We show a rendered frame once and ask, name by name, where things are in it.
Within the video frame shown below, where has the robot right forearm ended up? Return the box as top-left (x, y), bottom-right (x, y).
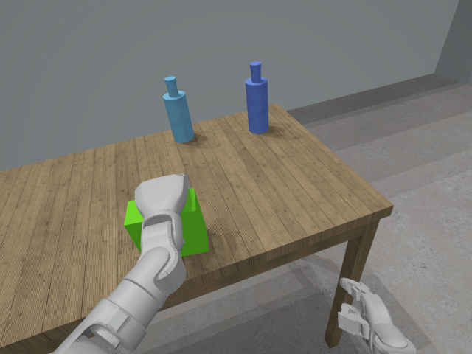
top-left (369, 322), bottom-right (417, 354)

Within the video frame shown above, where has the sponge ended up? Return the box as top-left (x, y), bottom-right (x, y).
top-left (124, 188), bottom-right (209, 257)

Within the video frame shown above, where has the left robot hand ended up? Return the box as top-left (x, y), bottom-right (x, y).
top-left (134, 173), bottom-right (191, 245)

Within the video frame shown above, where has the right robot hand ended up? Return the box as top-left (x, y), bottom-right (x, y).
top-left (338, 277), bottom-right (393, 346)

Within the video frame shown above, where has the table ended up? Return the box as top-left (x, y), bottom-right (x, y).
top-left (0, 103), bottom-right (394, 354)

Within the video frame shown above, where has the robot left upper arm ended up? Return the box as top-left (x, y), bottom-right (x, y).
top-left (63, 335), bottom-right (108, 354)

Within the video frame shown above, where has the robot left forearm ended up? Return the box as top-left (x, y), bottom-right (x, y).
top-left (52, 210), bottom-right (186, 354)

